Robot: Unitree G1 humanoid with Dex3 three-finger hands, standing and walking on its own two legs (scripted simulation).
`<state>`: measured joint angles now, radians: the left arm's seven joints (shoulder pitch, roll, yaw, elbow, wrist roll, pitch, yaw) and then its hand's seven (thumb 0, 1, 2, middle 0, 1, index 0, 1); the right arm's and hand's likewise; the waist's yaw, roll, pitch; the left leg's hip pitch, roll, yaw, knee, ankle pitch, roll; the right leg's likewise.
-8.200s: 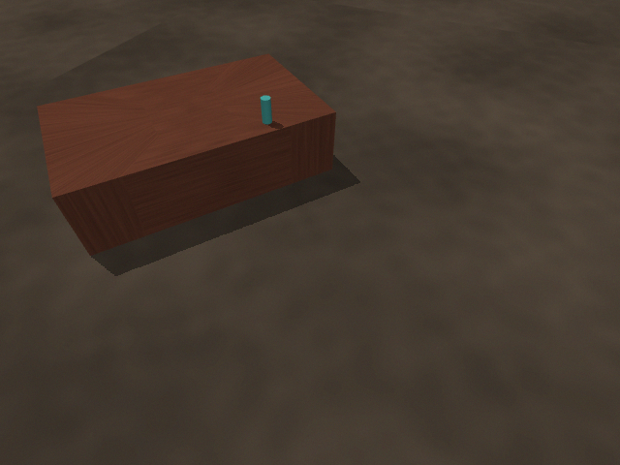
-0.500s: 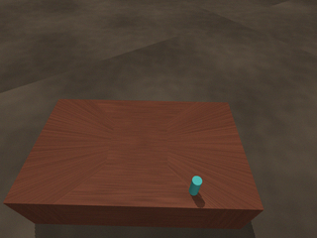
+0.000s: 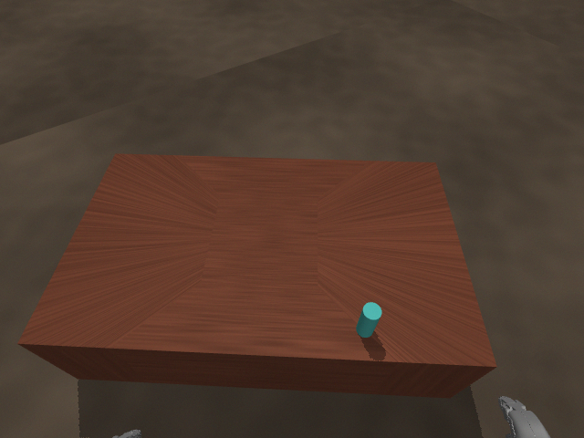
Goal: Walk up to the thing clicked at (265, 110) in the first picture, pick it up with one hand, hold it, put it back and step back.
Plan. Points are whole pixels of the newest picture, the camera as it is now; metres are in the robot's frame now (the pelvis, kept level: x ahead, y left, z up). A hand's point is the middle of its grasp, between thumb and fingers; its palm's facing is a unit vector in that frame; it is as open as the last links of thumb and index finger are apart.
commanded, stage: go down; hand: right
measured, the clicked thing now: (368, 320) +0.45 -0.17 -0.38
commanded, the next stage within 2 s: none
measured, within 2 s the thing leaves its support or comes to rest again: neither
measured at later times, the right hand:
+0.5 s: hand out of the picture +0.16 -0.27 -0.14, palm faces +0.04 +0.95 -0.32, open 17.3 cm
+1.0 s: hand out of the picture +0.15 -0.27 -0.14, palm faces +0.07 +0.94 -0.33, open 17.3 cm
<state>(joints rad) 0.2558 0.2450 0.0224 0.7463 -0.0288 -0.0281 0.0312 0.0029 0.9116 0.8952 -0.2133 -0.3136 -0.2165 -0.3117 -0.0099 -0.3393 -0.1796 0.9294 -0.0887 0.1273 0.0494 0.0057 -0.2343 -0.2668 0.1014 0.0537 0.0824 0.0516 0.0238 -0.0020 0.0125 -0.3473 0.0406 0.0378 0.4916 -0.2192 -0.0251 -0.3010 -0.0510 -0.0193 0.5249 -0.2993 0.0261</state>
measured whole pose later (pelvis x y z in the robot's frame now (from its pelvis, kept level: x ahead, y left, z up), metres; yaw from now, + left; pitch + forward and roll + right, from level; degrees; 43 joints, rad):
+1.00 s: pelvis +0.01 -0.01 -0.05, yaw -2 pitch +12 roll +3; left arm 0.26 0.24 -0.01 0.57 -0.02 -0.18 0.13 0.01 0.90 0.89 -0.20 -0.30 -0.20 -0.30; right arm 0.37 -0.36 -0.16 0.16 -0.01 0.50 0.07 0.00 0.48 -0.04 0.06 0.04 0.06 0.04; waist 0.03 -0.03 -0.14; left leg -0.67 0.05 0.08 0.90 -0.44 -0.04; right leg -0.67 -0.05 0.05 0.99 -0.54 0.02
